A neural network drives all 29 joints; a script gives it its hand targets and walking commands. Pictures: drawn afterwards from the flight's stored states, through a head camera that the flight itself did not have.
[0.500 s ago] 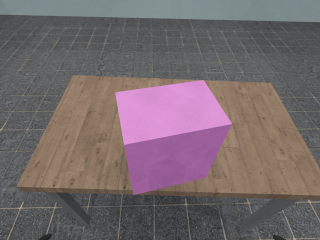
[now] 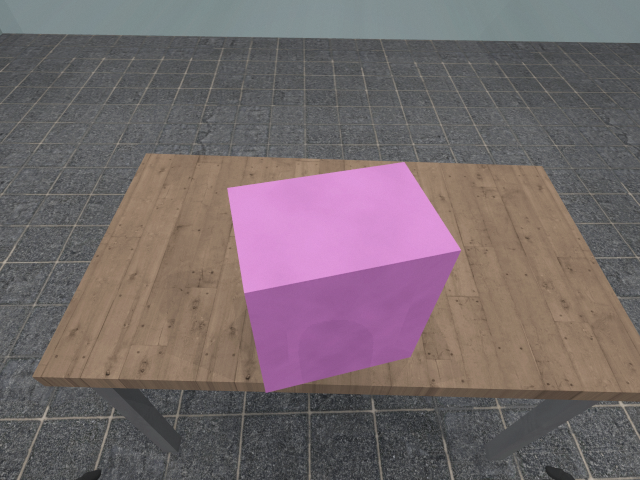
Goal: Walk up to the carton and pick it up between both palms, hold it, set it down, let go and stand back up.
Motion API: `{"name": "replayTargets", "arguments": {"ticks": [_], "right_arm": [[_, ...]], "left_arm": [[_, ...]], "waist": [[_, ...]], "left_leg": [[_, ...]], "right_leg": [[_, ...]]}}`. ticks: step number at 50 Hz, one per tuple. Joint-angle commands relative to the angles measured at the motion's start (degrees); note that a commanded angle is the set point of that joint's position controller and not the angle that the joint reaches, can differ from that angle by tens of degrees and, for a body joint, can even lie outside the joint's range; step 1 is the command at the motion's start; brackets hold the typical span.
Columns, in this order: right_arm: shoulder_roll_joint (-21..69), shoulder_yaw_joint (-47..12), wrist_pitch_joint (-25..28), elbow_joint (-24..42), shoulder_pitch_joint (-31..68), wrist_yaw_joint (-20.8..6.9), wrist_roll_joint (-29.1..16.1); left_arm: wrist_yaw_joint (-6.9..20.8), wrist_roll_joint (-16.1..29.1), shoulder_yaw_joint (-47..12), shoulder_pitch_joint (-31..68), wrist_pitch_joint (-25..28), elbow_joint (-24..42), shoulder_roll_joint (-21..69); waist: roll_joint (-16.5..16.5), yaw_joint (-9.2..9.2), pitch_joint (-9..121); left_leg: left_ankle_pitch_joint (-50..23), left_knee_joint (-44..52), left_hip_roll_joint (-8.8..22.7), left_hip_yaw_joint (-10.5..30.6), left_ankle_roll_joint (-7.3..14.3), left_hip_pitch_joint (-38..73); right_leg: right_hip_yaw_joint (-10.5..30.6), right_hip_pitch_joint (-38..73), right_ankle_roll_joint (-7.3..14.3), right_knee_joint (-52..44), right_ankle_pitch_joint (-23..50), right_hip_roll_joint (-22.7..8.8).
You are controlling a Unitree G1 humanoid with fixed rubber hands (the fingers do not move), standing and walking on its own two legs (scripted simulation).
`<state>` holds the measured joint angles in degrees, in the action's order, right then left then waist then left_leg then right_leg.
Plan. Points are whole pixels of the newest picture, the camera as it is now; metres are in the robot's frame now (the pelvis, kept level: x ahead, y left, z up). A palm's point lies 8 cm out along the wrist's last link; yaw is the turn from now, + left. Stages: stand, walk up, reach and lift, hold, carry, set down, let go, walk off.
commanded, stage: walk up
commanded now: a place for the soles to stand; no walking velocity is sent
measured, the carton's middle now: (331, 283) +0.38 -0.01 -0.01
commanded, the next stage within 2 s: reach and lift in 0.78 s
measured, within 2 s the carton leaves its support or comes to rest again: neither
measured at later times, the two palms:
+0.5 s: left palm out of the picture +0.07 +0.31 -0.10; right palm out of the picture +0.06 -0.33 -0.10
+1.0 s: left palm (114, 468) +0.16 +0.27 -0.09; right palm out of the picture +0.11 -0.34 -0.11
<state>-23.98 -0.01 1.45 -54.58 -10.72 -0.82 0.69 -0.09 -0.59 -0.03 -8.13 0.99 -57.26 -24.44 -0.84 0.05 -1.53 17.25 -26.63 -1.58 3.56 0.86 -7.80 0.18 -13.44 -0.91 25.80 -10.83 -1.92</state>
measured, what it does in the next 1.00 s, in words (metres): stands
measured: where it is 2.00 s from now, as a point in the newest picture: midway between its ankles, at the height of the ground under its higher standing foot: outside the picture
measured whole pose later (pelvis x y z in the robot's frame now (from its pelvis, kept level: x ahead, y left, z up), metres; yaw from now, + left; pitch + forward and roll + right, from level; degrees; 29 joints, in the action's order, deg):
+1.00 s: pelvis -0.03 -0.02 -0.02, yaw +0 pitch -3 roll +0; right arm -23.5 5.3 7.3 -55.4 -2.4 -4.4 5.6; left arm -1.5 -0.6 -0.1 0.7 -23.5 -34.5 -21.8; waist 0.9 0.1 -8.2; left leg 21.6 -38.3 0.7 3.5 -1.8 -13.3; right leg 0.1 -17.1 0.7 37.2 -16.7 1.4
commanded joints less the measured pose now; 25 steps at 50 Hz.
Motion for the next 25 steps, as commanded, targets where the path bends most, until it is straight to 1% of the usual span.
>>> {"name": "replayTargets", "arguments": {"ticks": [1, 2, 3, 4, 5, 6, 7, 8, 9, 10, 11, 12, 13, 14, 15, 16, 17, 18, 19, 20, 21, 22, 23, 24, 25], "right_arm": [[-11.6, 3.2, -0.2, 1.8, 2.5, 1.5, -1.3], [-11.1, 3.4, 0.1, 1.5, 2.2, 1.1, -1.7], [-11.8, 3.2, -0.2, 0.8, 4.1, 1.3, -1.4], [-11.4, 3.5, -0.5, 1.2, 4.8, 1.3, -1.2], [-11.3, 3.6, -0.4, 1.5, 3.5, 1.2, -1.3], [-11.0, 3.4, -0.3, 1.0, 4.5, 1.1, -0.9], [-11.0, 3.1, -0.3, 1.5, 5.8, 1.1, -1.1], [-10.4, 3.1, -0.1, 1.2, 5.9, 1.3, -0.9], [-11.6, 3.6, -0.2, 1.7, 7.7, 1.1, -0.6], [-11.0, 3.4, -0.5, 1.2, 6.6, 0.9, -1.1], [-10.3, 3.4, -0.5, 0.7, 5.0, 1.0, -1.1], [-9.7, 3.3, -0.7, 0.2, 4.4, 0.9, -1.3], [-10.8, 3.3, -0.7, 0.7, 4.4, 1.0, -1.0], [-10.6, 3.3, -0.6, 0.8, 3.5, 1.1, -0.5], [-10.5, 3.5, -0.5, 0.5, 3.7, 0.9, -0.9], [-11.0, 3.1, -0.3, 0.6, 5.6, 0.8, -0.7], [-10.5, 3.2, -0.4, 0.9, 5.7, 0.6, -0.9], [-11.2, 3.2, -0.2, 0.3, 6.4, 0.4, -1.1], [-10.4, 3.5, -0.2, 0.1, 5.7, 0.4, -1.3], [-11.0, 3.2, -0.1, -0.2, 4.8, 0.6, -1.0], [-11.1, 3.5, 0.0, 0.6, 5.0, 0.5, -0.8], [-10.6, 3.5, -0.1, -0.3, 4.7, 0.5, -0.8], [-11.5, 3.4, -0.1, 0.3, 5.1, 0.6, -0.8], [-9.7, 2.9, -0.1, -0.1, 4.8, 0.8, -0.9], [-10.5, 3.1, -0.1, 0.2, 5.1, 0.9, -1.0]], "left_arm": [[-0.2, 1.1, 3.3, 5.3, -0.6, 3.5, -9.4], [-0.3, 1.0, 3.4, 5.0, -0.6, 2.6, -9.4], [0.0, 1.3, 3.4, 3.6, -0.8, 2.2, -8.7], [-0.2, 1.4, 3.3, 4.6, -0.9, 2.4, -9.9], [-0.3, 1.0, 3.9, 4.0, -0.9, 2.8, -10.6], [-0.1, 1.0, 3.8, 4.3, -1.0, 2.1, -9.6], [-0.1, 0.8, 3.4, 2.6, -1.1, 1.9, -8.8], [-0.1, 1.2, 3.7, 2.3, -1.2, 1.8, -9.5], [0.0, 0.7, 3.6, 3.8, -1.0, 1.7, -10.5], [0.2, 0.2, 4.0, 4.9, -1.0, 1.7, -10.8], [0.4, 0.3, 3.5, 4.8, -0.8, 1.5, -9.2], [0.3, 0.7, 3.6, 5.2, -1.0, 1.2, -9.7], [0.4, 0.3, 3.3, 5.8, -0.6, 1.3, -9.8], [0.5, 0.2, 3.7, 5.6, -0.8, 1.4, -10.1], [0.4, 0.2, 3.7, 6.7, -0.6, 1.1, -10.5], [0.4, 0.3, 4.0, 6.5, -0.6, 0.8, -10.6], [0.4, 0.1, 4.3, 5.4, -0.5, -0.1, -10.8], [0.3, 0.4, 3.3, 4.4, -0.5, -0.5, -9.5], [0.4, 0.4, 3.6, 5.8, -0.6, 0.2, -9.7], [0.4, 0.0, 4.1, 6.0, -0.6, 0.9, -10.0], [0.3, 0.2, 4.1, 7.0, -0.5, 0.9, -10.8], [0.3, 0.4, 3.4, 5.8, -0.5, 0.4, -9.9], [0.4, 0.1, 3.8, 5.3, -0.7, 0.8, -10.8], [0.6, 0.4, 4.0, 6.7, -0.6, 0.5, -9.3], [0.6, 0.6, 2.9, 6.5, -0.6, 0.9, -8.6]], "waist": [[0.8, 0.84, 4.1], [2.1, 0.51, 1.4], [3.7, -0.33, 1.2], [5.0, -0.53, -0.8], [2.1, -0.15, -0.4], [4.8, -0.45, 0.0], [4.8, -0.84, -1.2], [2.1, -1.38, -3.2], [2.9, -0.82, -1.3], [2.1, -0.25, -1.5], [-1.1, -0.16, -2.6], [3.0, 0.67, -4.9], [1.0, 0.9, -3.6], [0.0, 0.43, -1.7], [1.5, 0.83, -2.4], [1.6, 0.33, -2.5], [1.9, -0.28, -4.4], [4.4, -0.68, -6.2], [1.2, 0.03, -4.3], [-1.1, 0.3, -3.3], [1.8, 0.38, -2.4], [2.4, 0.0, -2.2], [2.4, -0.02, -2.5], [0.5, -0.12, -3.1], [0.5, 0.11, -1.9]], "left_leg": [[-22.9, 4.4, 7.9, 7.7, 1.7, -3.0], [-19.7, 5.2, 7.8, 7.6, 1.6, -4.5], [-19.2, 5.1, 8.5, 7.7, 1.4, -4.9], [-15.8, 5.4, 7.9, 8.2, 1.7, -9.3], [-13.3, 7.2, 7.8, 9.4, 2.6, -8.3], [-10.7, 8.5, 8.1, 9.6, 2.2, -10.3], [-7.5, 8.4, 7.8, 9.2, 2.4, -10.2], [-8.1, 7.7, 7.7, 9.9, 2.2, -9.1], [-7.8, 7.2, 7.0, 8.9, 2.3, -9.3], [-4.8, 8.4, 6.9, 9.2, 1.7, -10.6], [-3.9, 7.8, 6.6, 8.1, 2.1, -10.0], [-2.3, 8.1, 6.1, 8.5, 1.7, -9.9], [-2.4, 6.5, 6.2, 7.6, 2.0, -7.2], [-0.9, 7.1, 6.2, 7.7, 2.0, -9.1], [-0.9, 7.7, 6.1, 9.0, 1.5, -10.1], [0.5, 9.4, 6.4, 9.3, 2.5, -12.7], [1.8, 10.8, 6.4, 9.4, 2.9, -13.3], [2.1, 10.3, 7.0, 9.2, 1.8, -12.3], [1.9, 9.8, 6.6, 9.9, 1.6, -9.7], [-0.3, 9.6, 6.6, 9.3, 2.0, -10.7], [-2.9, 8.2, 6.6, 9.4, 2.1, -11.1], [-3.9, 8.5, 6.5, 9.1, 1.8, -8.9], [-5.1, 8.1, 6.6, 9.5, 1.9, -8.6], [-6.6, 7.6, 6.8, 8.2, 1.5, -9.1], [-10.6, 6.8, 6.5, 7.8, 1.6, -6.8]], "right_leg": [[2.7, 6.4, 3.4, 1.5, 15.5, -5.5], [3.3, 5.2, 3.4, 0.8, 12.2, -4.8], [2.9, 5.5, 3.4, 0.0, 11.8, -4.7], [3.5, 6.8, 3.1, 0.2, 10.2, -4.9], [2.9, 6.4, 4.1, 0.9, 10.7, -4.9], [3.7, 7.0, 3.5, 0.3, 5.7, -4.6], [4.2, 6.3, 3.6, -1.0, 4.7, -4.6], [5.4, 4.3, 3.7, -2.1, 4.1, -4.4], [4.3, 4.5, 3.6, -2.1, 3.0, -4.8], [4.2, 4.5, 3.1, -2.2, 1.1, -5.0], [5.5, 3.1, 3.7, -2.9, 0.1, -5.2], [6.0, 0.8, 3.0, -5.5, -2.9, -5.8], [6.9, -0.7, 4.3, -5.1, -3.7, -5.8], [5.6, 2.3, 3.7, -4.5, -3.2, -5.8], [5.6, 1.8, 4.0, -4.5, -5.6, -5.4], [6.0, 4.5, 3.5, -3.0, -4.3, -4.5], [6.2, 3.4, 3.8, -3.6, -6.0, -5.0], [7.4, 2.4, 3.2, -4.7, -4.5, -4.7], [6.5, 1.4, 3.6, -5.8, -5.9, -4.9], [6.1, 3.3, 3.7, -4.3, -4.0, -5.3], [6.4, 4.7, 3.5, -3.4, -3.8, -5.0], [6.6, 4.6, 4.0, -4.5, -3.7, -5.1], [5.3, 3.0, 3.4, -3.5, -1.4, -4.8], [5.5, 3.5, 3.8, -3.5, 0.4, -5.6], [6.0, 3.0, 3.7, -3.8, 4.8, -5.2]]}}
